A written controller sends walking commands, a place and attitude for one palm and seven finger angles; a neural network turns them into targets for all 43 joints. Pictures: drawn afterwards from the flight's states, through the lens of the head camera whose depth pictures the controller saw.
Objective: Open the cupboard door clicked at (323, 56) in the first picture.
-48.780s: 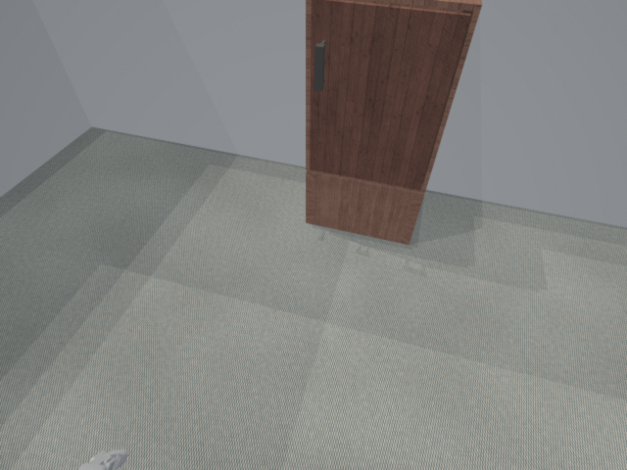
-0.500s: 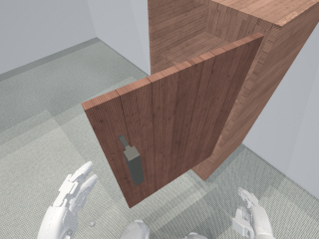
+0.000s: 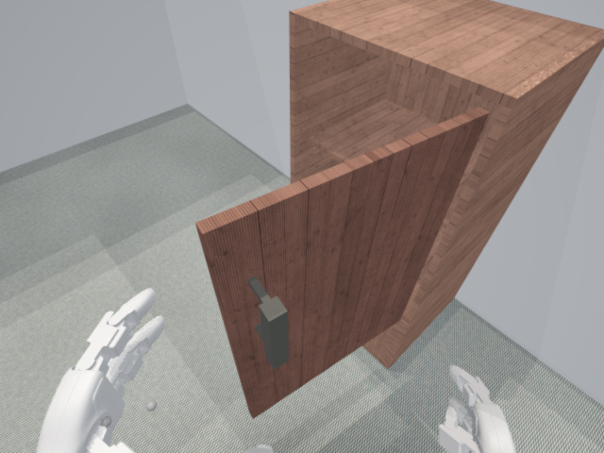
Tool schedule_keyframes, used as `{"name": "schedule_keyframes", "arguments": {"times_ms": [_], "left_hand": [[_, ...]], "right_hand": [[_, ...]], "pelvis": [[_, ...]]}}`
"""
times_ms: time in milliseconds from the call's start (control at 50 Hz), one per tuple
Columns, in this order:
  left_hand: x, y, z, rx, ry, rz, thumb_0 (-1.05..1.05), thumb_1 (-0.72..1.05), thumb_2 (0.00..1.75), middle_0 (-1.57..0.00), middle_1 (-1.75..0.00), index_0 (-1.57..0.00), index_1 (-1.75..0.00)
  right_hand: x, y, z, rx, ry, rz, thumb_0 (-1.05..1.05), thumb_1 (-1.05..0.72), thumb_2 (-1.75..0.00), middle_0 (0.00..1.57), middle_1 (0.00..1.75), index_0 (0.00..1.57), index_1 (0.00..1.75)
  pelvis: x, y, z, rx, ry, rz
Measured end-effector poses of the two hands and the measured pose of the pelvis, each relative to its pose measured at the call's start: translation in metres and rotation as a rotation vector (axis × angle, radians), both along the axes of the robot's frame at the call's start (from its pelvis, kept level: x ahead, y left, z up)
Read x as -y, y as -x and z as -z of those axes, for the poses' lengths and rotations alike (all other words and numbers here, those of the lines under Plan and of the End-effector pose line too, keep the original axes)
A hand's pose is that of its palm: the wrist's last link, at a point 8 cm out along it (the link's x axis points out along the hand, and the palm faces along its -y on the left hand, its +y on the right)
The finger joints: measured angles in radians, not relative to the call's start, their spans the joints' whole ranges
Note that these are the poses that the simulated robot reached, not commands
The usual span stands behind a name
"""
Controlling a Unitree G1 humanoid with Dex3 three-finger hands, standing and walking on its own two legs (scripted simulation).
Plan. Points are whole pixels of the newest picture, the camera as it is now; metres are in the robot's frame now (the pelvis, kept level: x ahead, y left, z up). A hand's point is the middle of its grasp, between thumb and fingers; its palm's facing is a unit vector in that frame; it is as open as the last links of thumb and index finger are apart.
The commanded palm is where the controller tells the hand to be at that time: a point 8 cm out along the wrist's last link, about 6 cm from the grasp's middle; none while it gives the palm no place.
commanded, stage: draw the hand back to the body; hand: left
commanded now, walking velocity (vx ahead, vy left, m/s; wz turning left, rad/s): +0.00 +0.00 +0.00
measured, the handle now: (266, 322) +0.28 +0.07 +0.05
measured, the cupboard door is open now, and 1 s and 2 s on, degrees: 81 81 81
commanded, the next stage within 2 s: step back with the hand held close in 1.16 s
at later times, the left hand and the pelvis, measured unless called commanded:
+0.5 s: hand (62, 328) +0.19 +0.24 +0.17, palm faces +0.32 -0.87 -0.39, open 12.4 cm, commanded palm +0.15 +0.29 +0.20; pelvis +0.03 +0.02 +0.05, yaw +0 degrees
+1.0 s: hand (51, 278) +0.22 +0.24 +0.21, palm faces +0.41 -0.82 -0.39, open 7.6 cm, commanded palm +0.17 +0.28 +0.24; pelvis +0.03 -0.01 +0.07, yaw -1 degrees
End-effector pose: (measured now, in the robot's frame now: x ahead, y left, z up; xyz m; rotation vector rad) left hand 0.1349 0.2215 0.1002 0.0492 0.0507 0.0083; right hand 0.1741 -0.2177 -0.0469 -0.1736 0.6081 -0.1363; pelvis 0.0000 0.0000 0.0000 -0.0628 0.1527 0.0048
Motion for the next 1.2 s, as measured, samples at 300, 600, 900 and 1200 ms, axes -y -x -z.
{"name": "schedule_keyframes", "arguments": {"times_ms": [300, 600, 900, 1200], "left_hand": [[-0.038, -0.005, -0.050, -0.064, -0.280, -0.215, -0.01, -0.22, 0.42, -0.16, -0.30, -0.17, -0.31], [-0.065, -0.032, -0.110, 0.087, -0.389, -0.339, 0.00, 0.29, 0.64, -0.19, -0.30, -0.19, -0.31], [-0.070, -0.042, -0.146, 0.189, -0.427, -0.424, 0.01, 0.78, 0.85, -0.20, -0.30, -0.21, -0.31], [-0.050, -0.035, -0.142, 0.163, -0.419, -0.405, 0.01, 0.89, 0.90, -0.21, -0.30, -0.22, -0.31]], "right_hand": [[-0.024, -0.019, -0.029, 0.020, 0.003, -0.017, 0.02, -0.90, -0.90, 0.20, 0.30, 0.20, 0.30], [-0.025, -0.030, -0.040, -0.008, 0.009, -0.073, 0.02, -0.90, -0.90, 0.20, 0.30, 0.21, 0.30], [0.009, -0.030, -0.042, -0.048, 0.023, -0.056, 0.02, -0.90, -0.90, 0.20, 0.30, 0.20, 0.30], [0.027, -0.028, -0.042, -0.055, 0.023, -0.043, 0.02, -0.91, -0.90, 0.20, 0.30, 0.20, 0.30]], "pelvis": [[-0.015, -0.016, -0.030, 0.073, -0.009, 0.009], [-0.013, -0.029, -0.054, 0.157, -0.033, 0.008], [0.007, -0.029, -0.065, 0.201, -0.049, 0.014], [0.023, -0.027, -0.068, 0.225, -0.052, 0.013]]}}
